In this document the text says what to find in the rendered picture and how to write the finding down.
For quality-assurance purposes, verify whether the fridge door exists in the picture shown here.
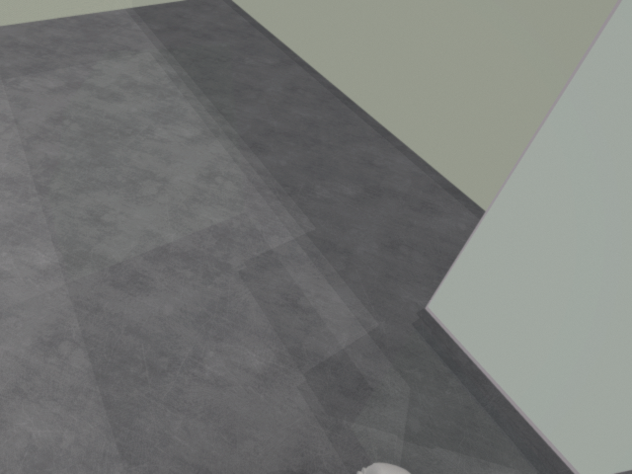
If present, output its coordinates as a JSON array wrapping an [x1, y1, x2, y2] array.
[[428, 0, 632, 474]]

